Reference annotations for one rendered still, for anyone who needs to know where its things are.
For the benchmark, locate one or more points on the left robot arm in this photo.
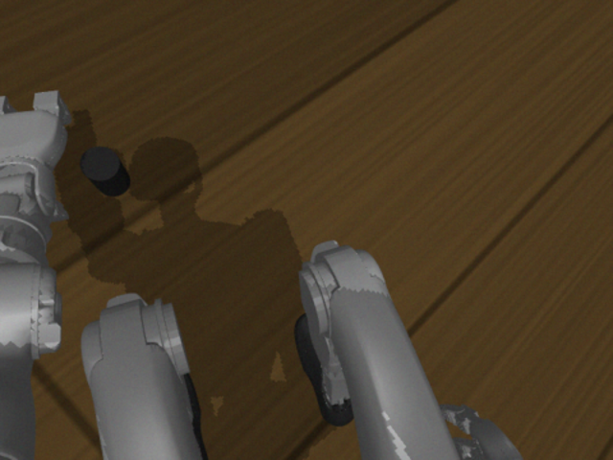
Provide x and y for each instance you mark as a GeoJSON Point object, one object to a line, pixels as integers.
{"type": "Point", "coordinates": [30, 306]}

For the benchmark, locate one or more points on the left robot hand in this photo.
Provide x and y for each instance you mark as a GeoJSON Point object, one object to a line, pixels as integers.
{"type": "Point", "coordinates": [38, 134]}

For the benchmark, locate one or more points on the left robot foot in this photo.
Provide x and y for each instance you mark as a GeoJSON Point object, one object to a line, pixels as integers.
{"type": "Point", "coordinates": [196, 415]}

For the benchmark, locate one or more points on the can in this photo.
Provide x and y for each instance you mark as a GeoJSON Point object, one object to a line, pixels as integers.
{"type": "Point", "coordinates": [105, 170]}

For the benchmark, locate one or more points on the right robot hand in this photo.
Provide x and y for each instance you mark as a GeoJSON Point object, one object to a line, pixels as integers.
{"type": "Point", "coordinates": [489, 441]}

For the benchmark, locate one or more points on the right robot foot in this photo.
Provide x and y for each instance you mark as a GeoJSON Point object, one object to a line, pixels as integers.
{"type": "Point", "coordinates": [336, 415]}

